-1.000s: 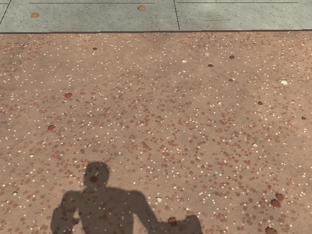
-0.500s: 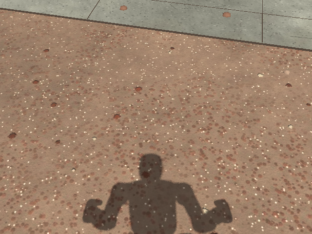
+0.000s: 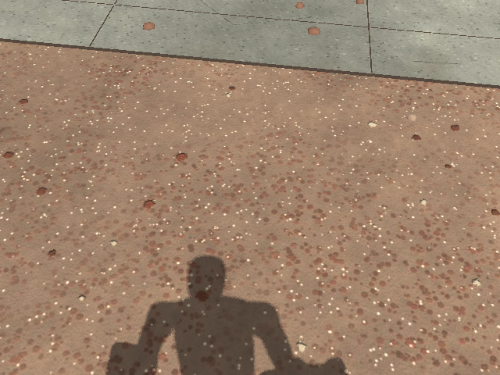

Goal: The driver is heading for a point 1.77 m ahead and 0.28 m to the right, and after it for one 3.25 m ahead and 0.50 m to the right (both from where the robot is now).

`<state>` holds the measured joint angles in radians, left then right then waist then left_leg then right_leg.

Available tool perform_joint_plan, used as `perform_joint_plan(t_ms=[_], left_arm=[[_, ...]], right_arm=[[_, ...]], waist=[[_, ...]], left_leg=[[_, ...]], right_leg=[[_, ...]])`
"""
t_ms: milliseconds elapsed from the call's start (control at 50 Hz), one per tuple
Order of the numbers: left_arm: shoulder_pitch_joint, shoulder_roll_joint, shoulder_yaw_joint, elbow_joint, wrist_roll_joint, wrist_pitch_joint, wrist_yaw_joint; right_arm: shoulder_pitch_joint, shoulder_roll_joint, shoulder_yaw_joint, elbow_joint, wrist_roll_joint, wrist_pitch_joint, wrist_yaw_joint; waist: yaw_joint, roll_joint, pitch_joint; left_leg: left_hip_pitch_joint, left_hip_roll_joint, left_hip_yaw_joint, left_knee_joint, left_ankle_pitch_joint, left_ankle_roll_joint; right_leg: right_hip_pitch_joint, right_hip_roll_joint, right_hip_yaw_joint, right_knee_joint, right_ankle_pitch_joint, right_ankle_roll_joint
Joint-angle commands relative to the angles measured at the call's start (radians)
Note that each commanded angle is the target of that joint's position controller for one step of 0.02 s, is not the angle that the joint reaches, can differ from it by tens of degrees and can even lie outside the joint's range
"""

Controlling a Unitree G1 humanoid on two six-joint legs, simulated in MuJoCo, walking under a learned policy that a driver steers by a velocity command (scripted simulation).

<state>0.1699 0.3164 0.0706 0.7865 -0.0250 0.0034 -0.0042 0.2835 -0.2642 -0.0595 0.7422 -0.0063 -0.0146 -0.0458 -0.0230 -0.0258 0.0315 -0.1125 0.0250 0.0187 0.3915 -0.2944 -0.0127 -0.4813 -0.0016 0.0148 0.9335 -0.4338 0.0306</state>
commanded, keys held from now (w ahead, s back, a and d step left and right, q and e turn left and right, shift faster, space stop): e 0.58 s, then no key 0.20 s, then q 0.22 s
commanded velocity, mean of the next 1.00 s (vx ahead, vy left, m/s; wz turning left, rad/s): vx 0.02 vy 0.00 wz -0.37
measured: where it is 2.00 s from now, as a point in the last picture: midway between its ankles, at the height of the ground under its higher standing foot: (261, 374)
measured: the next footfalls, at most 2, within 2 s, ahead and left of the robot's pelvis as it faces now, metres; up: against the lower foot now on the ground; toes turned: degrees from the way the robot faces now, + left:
right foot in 0.16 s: +0.12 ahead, -0.13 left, +0.00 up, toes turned -7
left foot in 0.62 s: +0.19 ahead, +0.07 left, +0.00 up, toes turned -27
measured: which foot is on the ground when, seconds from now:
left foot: down 0.00-0.16, up 0.18-0.60, down 0.62-0.98, up 1.00-1.00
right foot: up 0.00-0.14, down 0.16-0.64, up 0.66-0.92, down 0.94-1.00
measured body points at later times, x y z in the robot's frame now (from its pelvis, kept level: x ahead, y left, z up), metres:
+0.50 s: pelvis +0.06 -0.04 +0.00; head +0.10 -0.07 +0.44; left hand +0.28 +0.20 -0.09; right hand +0.15 -0.35 -0.10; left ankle +0.15 +0.11 -0.70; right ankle +0.08 -0.13 -0.74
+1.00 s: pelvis +0.09 -0.03 -0.01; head +0.12 -0.05 +0.44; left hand +0.33 +0.15 -0.11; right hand +0.11 -0.33 -0.12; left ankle +0.15 +0.09 -0.74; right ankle +0.02 -0.15 -0.74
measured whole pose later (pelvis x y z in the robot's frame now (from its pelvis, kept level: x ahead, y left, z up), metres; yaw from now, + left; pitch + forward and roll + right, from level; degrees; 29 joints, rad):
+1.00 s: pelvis +0.09 -0.03 -0.01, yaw -22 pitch +0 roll -1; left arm 0.16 0.27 0.05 0.69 0.01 0.05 0.03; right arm 0.20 -0.27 -0.03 0.72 0.01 -0.01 0.00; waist -0.03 0.02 0.06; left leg -0.29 -0.01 -0.10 0.54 -0.27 -0.01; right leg -0.20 0.02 0.05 0.48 -0.28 0.01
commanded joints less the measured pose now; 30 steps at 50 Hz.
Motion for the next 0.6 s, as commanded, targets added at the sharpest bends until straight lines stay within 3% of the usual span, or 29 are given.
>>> perform_joint_plan(t_ms=[20, 100, 140, 160, 180, 200, 220, 260, 280, 320, 400, 460, 540, 600], left_arm=[[-0.108, 0.024, -0.002, -0.118, 0.001, 0.0, -0.024], [-0.081, 0.076, 0.016, -0.152, 0.0, 0.018, -0.049], [0.035, 0.114, 0.042, -0.124, 0.009, 0.022, -0.041], [0.111, 0.177, 0.067, -0.117, 0.01, 0.021, -0.023], [0.12, 0.316, 0.087, -0.153, 0.027, 0.015, -0.005], [0.141, 0.253, 0.067, -0.161, 0.038, -0.004, -0.017], [0.078, 0.215, 0.053, -0.169, 0.033, -0.022, -0.02], [-0.01, 0.163, 0.039, -0.175, 0.009, -0.023, -0.008], [-0.042, 0.159, 0.035, -0.184, 0.013, -0.017, -0.001], [-0.058, 0.161, 0.035, -0.198, 0.027, -0.008, 0.011], [-0.037, 0.172, 0.043, -0.197, 0.014, 0.005, 0.029], [-0.038, 0.175, 0.046, -0.203, 0.014, 0.016, 0.033], [-0.033, 0.175, 0.048, -0.209, 0.011, 0.029, 0.026], [-0.062, 0.16, 0.042, -0.218, -0.002, 0.04, 0.028]], right_arm=[[-0.072, -0.188, -0.054, -0.069, 0.007, -0.001, -0.011], [-0.077, -0.22, -0.065, -0.066, 0.026, 0.01, -0.008], [-0.078, -0.194, -0.057, -0.063, 0.036, 0.001, -0.001], [-0.021, -0.157, -0.046, -0.052, 0.013, -0.009, 0.007], [-0.012, -0.064, -0.012, -0.117, -0.039, -0.014, 0.01], [-0.057, -0.135, -0.026, -0.116, -0.007, -0.016, 0.012], [-0.085, -0.169, -0.035, -0.121, 0.022, -0.012, 0.012], [-0.105, -0.189, -0.046, -0.104, 0.002, -0.003, -0.005], [-0.104, -0.195, -0.05, -0.106, -0.004, 0.002, -0.008], [-0.077, -0.165, -0.044, -0.099, -0.006, 0.003, -0.003], [-0.111, -0.125, -0.028, -0.109, -0.006, 0.004, 0.001], [-0.145, -0.123, -0.026, -0.121, 0.0, 0.001, 0.009], [-0.163, -0.133, -0.03, -0.132, 0.011, -0.017, 0.021], [-0.101, -0.133, -0.037, -0.115, 0.013, -0.033, 0.033]], waist=[[-0.013, 0.177, -0.006], [0.006, 0.187, -0.044], [0.064, 0.121, -0.095], [0.089, -0.017, -0.146], [0.045, -0.3, -0.203], [0.107, -0.18, -0.3], [0.082, -0.126, -0.198], [0.047, -0.041, -0.105], [0.026, -0.054, -0.093], [0.008, -0.076, -0.113], [0.022, -0.074, -0.124], [0.036, -0.093, -0.11], [0.048, -0.115, -0.112], [0.004, -0.121, -0.13]], left_leg=[[0.038, 0.219, -0.08, -0.106, 0.486, 0.176], [-0.004, 0.248, -0.038, -0.015, 0.477, 0.149], [-0.073, 0.197, 0.027, 0.18, 0.473, 0.095], [-0.203, 0.133, 0.093, 0.4, 0.313, 0.018], [-0.517, -0.038, 0.085, 0.746, -0.397, -0.072], [-0.534, -0.051, -0.108, 0.888, -0.433, -0.064], [-0.575, -0.021, -0.114, 0.917, -0.365, -0.047], [-0.557, 0.03, -0.117, 0.808, -0.211, -0.033], [-0.493, 0.033, -0.119, 0.76, -0.161, -0.035], [-0.424, 0.003, -0.101, 0.708, -0.1, -0.048], [-0.403, -0.023, -0.11, 0.523, -0.048, -0.079], [-0.364, -0.039, -0.121, 0.421, -0.027, -0.084], [-0.302, -0.063, -0.125, 0.293, -0.054, -0.067], [-0.172, -0.062, -0.104, 0.047, 0.07, -0.034]], right_leg=[[-0.058, -0.041, -0.034, -0.098, 0.097, 0.029], [0.096, -0.012, -0.078, -0.26, 0.174, -0.012], [0.296, 0.042, -0.093, -0.402, 0.29, -0.062], [0.475, -0.016, 0.028, -0.467, 0.523, -0.111], [0.635, -0.331, 0.531, -0.518, 0.789, -0.331], [0.595, -0.388, 0.651, -0.597, 0.635, -0.435], [0.52, -0.352, 0.553, -0.607, 0.547, -0.403], [0.394, -0.251, 0.417, -0.613, 0.407, -0.298], [0.319, -0.215, 0.375, -0.624, 0.409, -0.277], [0.269, -0.177, 0.331, -0.628, 0.471, -0.276], [0.271, -0.152, 0.34, -0.613, 0.422, -0.278], [0.241, -0.138, 0.387, -0.609, 0.317, -0.268], [0.266, -0.137, 0.47, -0.566, 0.372, -0.257], [0.287, -0.105, 0.487, -0.491, 0.457, -0.212]])
Velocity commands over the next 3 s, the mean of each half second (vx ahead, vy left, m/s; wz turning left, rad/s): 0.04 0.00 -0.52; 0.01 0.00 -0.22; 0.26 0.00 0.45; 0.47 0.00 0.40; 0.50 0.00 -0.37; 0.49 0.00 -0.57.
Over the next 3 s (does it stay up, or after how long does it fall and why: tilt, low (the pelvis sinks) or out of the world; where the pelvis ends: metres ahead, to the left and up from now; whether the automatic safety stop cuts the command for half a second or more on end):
stays up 0.98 -0.09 0.00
